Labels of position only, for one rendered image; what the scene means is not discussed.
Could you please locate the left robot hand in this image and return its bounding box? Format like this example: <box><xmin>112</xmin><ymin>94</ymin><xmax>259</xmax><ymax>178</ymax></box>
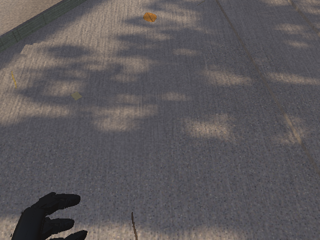
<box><xmin>10</xmin><ymin>192</ymin><xmax>88</xmax><ymax>240</ymax></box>

